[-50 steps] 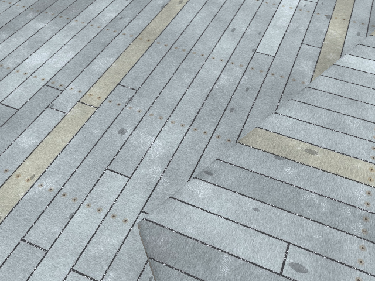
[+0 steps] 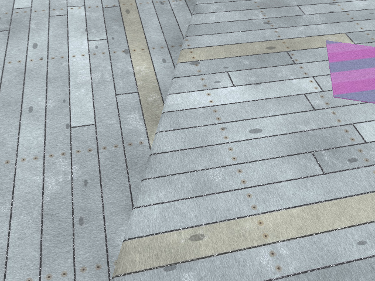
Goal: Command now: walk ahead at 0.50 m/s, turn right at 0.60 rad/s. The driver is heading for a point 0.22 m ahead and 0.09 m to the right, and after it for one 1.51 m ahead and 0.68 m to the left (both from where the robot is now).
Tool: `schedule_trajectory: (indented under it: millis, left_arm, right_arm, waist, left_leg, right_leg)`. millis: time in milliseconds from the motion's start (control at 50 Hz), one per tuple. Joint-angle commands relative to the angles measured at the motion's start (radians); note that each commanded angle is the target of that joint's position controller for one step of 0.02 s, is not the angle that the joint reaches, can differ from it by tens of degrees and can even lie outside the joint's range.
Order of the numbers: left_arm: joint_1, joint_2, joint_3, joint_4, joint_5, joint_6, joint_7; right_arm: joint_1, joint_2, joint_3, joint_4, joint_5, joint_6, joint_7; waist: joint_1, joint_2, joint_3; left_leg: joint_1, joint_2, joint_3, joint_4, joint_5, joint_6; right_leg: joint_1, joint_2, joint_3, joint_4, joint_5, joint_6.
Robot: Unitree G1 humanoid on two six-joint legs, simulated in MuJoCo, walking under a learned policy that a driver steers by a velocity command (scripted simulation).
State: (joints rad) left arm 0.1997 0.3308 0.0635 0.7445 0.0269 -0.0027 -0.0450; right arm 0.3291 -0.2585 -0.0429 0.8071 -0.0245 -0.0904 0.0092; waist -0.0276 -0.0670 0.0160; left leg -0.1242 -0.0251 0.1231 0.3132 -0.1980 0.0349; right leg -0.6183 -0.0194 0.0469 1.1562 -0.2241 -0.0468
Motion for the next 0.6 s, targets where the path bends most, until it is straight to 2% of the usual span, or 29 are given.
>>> schedule_trajectory:
  millis: [20,60,100,140,180,200,220,240,260,280,300,320,340,360,380,400,440,460,520,600]
  left_arm:
    - [-0.042,0.024,0.002,-0.084,0.000,0.001,-0.009]
    - [-0.101,-0.011,-0.016,-0.104,0.001,-0.008,-0.010]
    - [-0.165,-0.028,-0.030,-0.122,0.007,-0.014,-0.017]
    - [-0.212,-0.028,-0.039,-0.138,0.012,-0.021,-0.018]
    - [-0.227,-0.014,-0.040,-0.141,0.015,-0.030,-0.010]
    - [-0.203,-0.005,-0.037,-0.135,0.012,-0.035,-0.003]
    - [-0.135,0.007,-0.031,-0.114,0.012,-0.043,0.004]
    - [0.004,0.022,-0.021,-0.067,0.018,-0.055,0.015]
    - [0.172,0.075,-0.001,-0.014,0.036,-0.066,0.030]
    - [0.275,0.183,0.025,-0.010,0.058,-0.070,0.048]
    - [0.270,0.200,0.037,-0.007,0.020,-0.057,0.052]
    - [0.187,0.127,0.021,-0.012,0.003,-0.054,0.051]
    - [0.115,0.057,0.002,-0.014,-0.004,-0.063,0.049]
    - [0.079,0.015,-0.010,-0.012,-0.004,-0.072,0.048]
    - [0.058,-0.008,-0.017,-0.003,-0.013,-0.079,0.053]
    - [0.058,0.003,-0.015,0.000,-0.013,-0.088,0.055]
    - [0.079,-0.004,-0.012,0.014,-0.016,-0.108,0.054]
    - [0.083,0.009,-0.006,0.019,-0.016,-0.112,0.056]
    - [0.129,0.008,-0.003,0.045,-0.010,-0.113,0.059]
    - [0.165,0.025,0.002,0.067,-0.011,-0.108,0.060]
  right_arm:
    - [0.005,-0.112,-0.025,-0.036,0.001,-0.021,0.000]
    - [0.032,-0.096,-0.017,-0.015,-0.003,-0.022,0.006]
    - [0.047,-0.110,-0.019,0.004,0.002,-0.022,0.009]
    - [0.072,-0.133,-0.023,0.028,0.011,-0.015,0.009]
    - [0.113,-0.151,-0.026,0.056,0.009,-0.003,0.006]
    - [0.116,-0.167,-0.028,0.066,0.006,0.004,0.004]
    - [0.115,-0.182,-0.032,0.073,0.007,0.009,0.001]
    - [0.102,-0.184,-0.031,0.077,0.015,0.016,0.001]
    - [0.093,-0.152,-0.021,0.061,0.021,0.014,0.003]
    - [0.126,-0.029,0.011,-0.006,0.042,0.010,0.013]
    - [0.164,-0.073,-0.007,0.006,0.037,0.023,0.002]
    - [0.106,-0.114,-0.022,0.010,0.025,0.036,-0.003]
    - [0.071,-0.090,-0.016,0.009,0.025,0.035,0.003]
    - [0.072,-0.077,-0.017,0.020,0.023,0.042,0.006]
    - [0.072,-0.075,-0.021,0.028,0.009,0.058,0.012]
    - [0.101,-0.059,-0.021,0.028,-0.002,0.071,0.020]
    - [0.071,-0.051,-0.026,0.018,-0.003,0.087,0.029]
    - [0.040,-0.044,-0.025,0.006,-0.005,0.091,0.034]
    - [-0.077,-0.046,-0.025,-0.039,-0.009,0.098,0.050]
    - [-0.218,-0.024,-0.006,-0.097,-0.011,0.092,0.068]
  waist:
    - [0.014,0.155,0.018]
    - [-0.001,0.149,0.034]
    - [-0.012,0.150,0.050]
    - [-0.015,0.158,0.063]
    - [-0.019,0.157,0.061]
    - [-0.002,0.158,0.048]
    - [0.031,0.167,0.008]
    - [0.102,0.144,-0.067]
    - [0.165,0.103,-0.183]
    - [0.166,-0.106,-0.340]
    - [0.146,-0.152,-0.396]
    - [0.116,-0.041,-0.247]
    - [0.082,-0.022,-0.108]
    - [0.055,-0.010,-0.051]
    - [0.030,-0.018,-0.009]
    - [0.009,-0.061,-0.017]
    - [-0.002,-0.020,0.006]
    - [-0.003,-0.021,0.008]
    - [0.020,-0.007,0.054]
    - [0.052,-0.002,0.078]
  left_leg:
    - [0.065,0.269,-0.131,-0.153,0.342,0.118]
    - [0.038,0.239,-0.092,-0.167,0.352,0.116]
    - [0.019,0.225,-0.068,-0.187,0.364,0.115]
    - [0.052,0.235,-0.081,-0.191,0.396,0.119]
    - [0.122,0.260,-0.104,-0.148,0.505,0.115]
    - [0.151,0.268,-0.106,-0.092,0.617,0.110]
    - [0.171,0.265,-0.107,-0.004,0.745,0.100]
    - [0.149,0.234,-0.084,0.157,0.778,0.081]
    - [-0.002,0.189,-0.068,0.362,0.577,0.060]
    - [-0.328,0.072,-0.023,0.697,0.040,0.016]
    - [-0.452,-0.010,-0.119,0.891,-0.328,0.015]
    - [-0.499,0.051,-0.184,0.930,-0.265,0.025]
    - [-0.500,0.083,-0.176,0.890,-0.192,0.023]
    - [-0.469,0.106,-0.172,0.842,-0.146,0.020]
    - [-0.432,0.117,-0.168,0.818,-0.119,0.013]
    - [-0.397,0.116,-0.160,0.823,-0.096,0.004]
    - [-0.429,0.117,-0.156,0.826,-0.049,-0.004]
    - [-0.457,0.122,-0.150,0.814,-0.014,-0.009]
    - [-0.559,0.135,-0.140,0.728,0.089,-0.020]
    - [-0.533,0.114,-0.080,0.496,0.196,-0.006]
  right_leg:
    - [-0.134,-0.037,0.010,-0.050,0.088,0.018]
    - [-0.088,-0.021,0.007,-0.201,0.143,0.015]
    - [-0.015,-0.012,-0.054,-0.360,0.168,0.008]
    - [0.045,-0.025,-0.116,-0.482,0.147,-0.001]
    - [0.089,-0.012,-0.131,-0.553,0.104,-0.019]
    - [0.128,0.006,-0.132,-0.584,0.062,-0.030]
    - [0.210,0.034,-0.133,-0.619,0.027,-0.041]
    - [0.380,0.056,-0.137,-0.704,0.069,-0.060]
    - [0.646,-0.025,-0.061,-0.698,0.078,-0.087]
    - [0.960,-0.351,0.326,-0.728,0.011,-0.159]
    - [0.929,-0.446,0.553,-0.833,0.081,-0.211]
    - [0.805,-0.391,0.406,-0.844,0.038,-0.184]
    - [0.660,-0.342,0.282,-0.895,0.047,-0.159]
    - [0.579,-0.298,0.188,-0.935,0.069,-0.121]
    - [0.500,-0.249,0.112,-0.970,0.085,-0.083]
    - [0.468,-0.256,0.076,-0.984,0.122,-0.090]
    - [0.463,-0.245,0.008,-1.003,0.213,-0.095]
    - [0.466,-0.247,-0.015,-1.022,0.176,-0.100]
    - [0.500,-0.240,-0.095,-1.034,0.211,-0.108]
    - [0.533,-0.233,-0.190,-1.017,0.266,-0.102]
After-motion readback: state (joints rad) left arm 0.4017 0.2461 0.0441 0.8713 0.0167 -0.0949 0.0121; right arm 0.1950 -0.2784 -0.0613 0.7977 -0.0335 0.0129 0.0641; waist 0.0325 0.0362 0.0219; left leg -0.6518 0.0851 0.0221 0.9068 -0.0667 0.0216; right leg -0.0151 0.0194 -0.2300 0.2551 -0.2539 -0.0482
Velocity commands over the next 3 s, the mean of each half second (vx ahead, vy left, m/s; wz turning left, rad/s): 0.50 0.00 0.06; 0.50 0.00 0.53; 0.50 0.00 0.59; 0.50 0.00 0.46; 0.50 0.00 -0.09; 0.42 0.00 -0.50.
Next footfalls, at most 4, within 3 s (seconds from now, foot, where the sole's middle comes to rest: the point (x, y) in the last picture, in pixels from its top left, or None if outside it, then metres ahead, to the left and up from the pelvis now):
0.26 right None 0.29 -0.13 -0.78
0.78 left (155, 271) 0.54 0.09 -0.78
1.34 right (169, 187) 0.89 0.05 -0.78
2.00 left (74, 195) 0.93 0.47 -0.91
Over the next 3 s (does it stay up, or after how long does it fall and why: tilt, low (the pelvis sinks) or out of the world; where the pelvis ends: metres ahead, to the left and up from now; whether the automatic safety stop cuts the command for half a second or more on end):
stays up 1.28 0.68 -0.15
